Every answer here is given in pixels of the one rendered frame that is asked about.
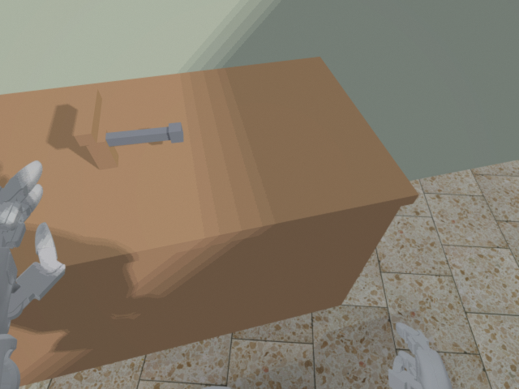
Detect left robot forearm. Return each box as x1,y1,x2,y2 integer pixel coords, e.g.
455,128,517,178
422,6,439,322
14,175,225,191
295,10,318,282
0,334,20,389

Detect counter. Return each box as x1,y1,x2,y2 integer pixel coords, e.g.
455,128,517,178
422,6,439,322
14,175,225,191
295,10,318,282
0,57,419,387

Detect right robot hand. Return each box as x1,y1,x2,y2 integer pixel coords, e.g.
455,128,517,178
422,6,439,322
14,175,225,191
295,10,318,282
388,323,452,389

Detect tap lever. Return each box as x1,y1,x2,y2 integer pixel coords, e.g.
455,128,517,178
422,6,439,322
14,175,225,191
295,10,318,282
105,122,183,147

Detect left robot hand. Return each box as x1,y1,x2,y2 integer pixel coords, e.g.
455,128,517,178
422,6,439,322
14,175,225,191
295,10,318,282
0,160,66,334

